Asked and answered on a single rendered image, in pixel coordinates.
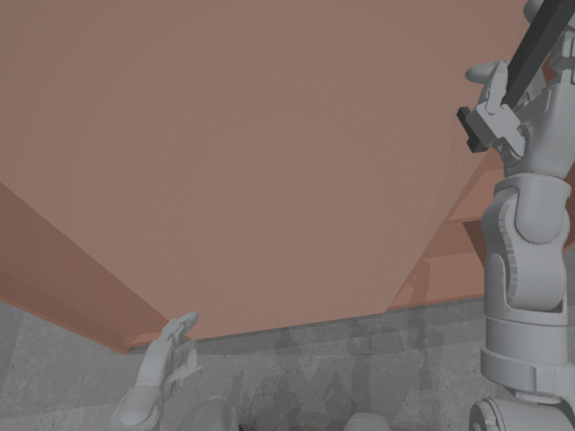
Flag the robot left thigh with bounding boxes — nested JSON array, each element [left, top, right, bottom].
[[176, 399, 239, 431]]

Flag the handle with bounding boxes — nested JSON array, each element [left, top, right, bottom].
[[456, 0, 575, 153]]

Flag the wardrobe door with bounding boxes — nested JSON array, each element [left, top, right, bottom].
[[0, 0, 551, 340], [0, 182, 169, 337]]

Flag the left robot forearm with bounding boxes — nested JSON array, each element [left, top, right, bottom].
[[108, 385, 164, 431]]

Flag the robot right upper arm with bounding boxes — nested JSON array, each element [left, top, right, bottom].
[[469, 398, 575, 431]]

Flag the right robot forearm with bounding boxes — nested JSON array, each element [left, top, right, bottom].
[[481, 173, 575, 430]]

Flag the robot thigh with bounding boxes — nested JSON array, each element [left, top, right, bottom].
[[176, 399, 239, 431], [342, 413, 392, 431]]

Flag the robot left hand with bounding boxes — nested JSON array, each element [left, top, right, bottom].
[[133, 312, 201, 402]]

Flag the robot right thigh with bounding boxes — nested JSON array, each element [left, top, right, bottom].
[[342, 413, 392, 431]]

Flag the robot right hand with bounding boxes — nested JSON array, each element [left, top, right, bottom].
[[465, 0, 575, 180]]

